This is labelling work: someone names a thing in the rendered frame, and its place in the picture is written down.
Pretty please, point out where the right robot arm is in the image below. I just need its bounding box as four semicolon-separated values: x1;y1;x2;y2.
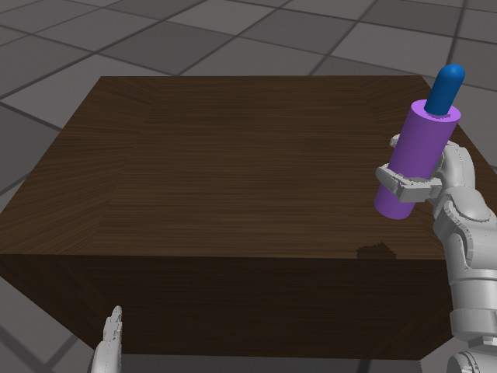
433;186;497;373

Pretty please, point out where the left robot hand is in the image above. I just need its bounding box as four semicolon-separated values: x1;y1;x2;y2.
91;305;123;373

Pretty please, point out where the bottle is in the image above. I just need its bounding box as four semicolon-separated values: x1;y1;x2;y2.
374;64;465;219

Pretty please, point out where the right robot hand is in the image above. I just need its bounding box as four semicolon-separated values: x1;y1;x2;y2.
375;134;475;206

